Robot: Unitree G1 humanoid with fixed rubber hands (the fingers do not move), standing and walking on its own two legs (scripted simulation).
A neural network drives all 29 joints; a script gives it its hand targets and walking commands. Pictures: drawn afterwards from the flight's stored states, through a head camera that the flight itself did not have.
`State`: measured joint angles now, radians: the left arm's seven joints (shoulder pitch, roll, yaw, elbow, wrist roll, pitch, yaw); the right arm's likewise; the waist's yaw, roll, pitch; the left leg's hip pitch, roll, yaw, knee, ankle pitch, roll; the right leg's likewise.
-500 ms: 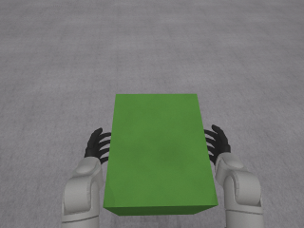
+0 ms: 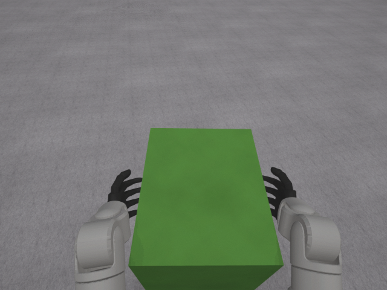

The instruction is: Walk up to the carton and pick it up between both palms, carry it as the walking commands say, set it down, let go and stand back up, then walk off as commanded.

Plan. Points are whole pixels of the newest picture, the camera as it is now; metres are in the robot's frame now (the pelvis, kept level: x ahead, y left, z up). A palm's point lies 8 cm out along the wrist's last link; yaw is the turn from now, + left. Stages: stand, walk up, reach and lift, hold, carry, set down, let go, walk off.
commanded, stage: carry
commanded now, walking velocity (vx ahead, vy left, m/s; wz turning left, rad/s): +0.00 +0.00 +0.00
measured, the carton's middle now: (200, 210) +0.29 +0.01 +0.01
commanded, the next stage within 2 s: none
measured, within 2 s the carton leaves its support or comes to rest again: neither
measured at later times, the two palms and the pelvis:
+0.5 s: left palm (122, 199) +0.25 +0.15 +0.11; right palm (295, 209) +0.24 -0.16 +0.10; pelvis -0.01 +0.01 +0.01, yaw -3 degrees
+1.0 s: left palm (115, 240) +0.18 +0.15 +0.11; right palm (313, 253) +0.16 -0.16 +0.11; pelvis -0.08 +0.01 +0.02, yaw -2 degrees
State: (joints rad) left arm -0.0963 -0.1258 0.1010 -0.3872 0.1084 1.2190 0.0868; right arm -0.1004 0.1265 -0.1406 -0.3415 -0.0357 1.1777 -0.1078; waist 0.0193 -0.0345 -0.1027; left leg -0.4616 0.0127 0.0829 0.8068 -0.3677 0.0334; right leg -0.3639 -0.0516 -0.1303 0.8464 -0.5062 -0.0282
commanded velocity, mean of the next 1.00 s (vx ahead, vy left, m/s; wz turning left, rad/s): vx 0.00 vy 0.00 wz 0.00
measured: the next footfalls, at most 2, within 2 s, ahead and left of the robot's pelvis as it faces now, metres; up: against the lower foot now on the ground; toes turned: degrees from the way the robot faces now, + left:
right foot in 0.22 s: +0.01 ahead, -0.12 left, +0.00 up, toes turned +2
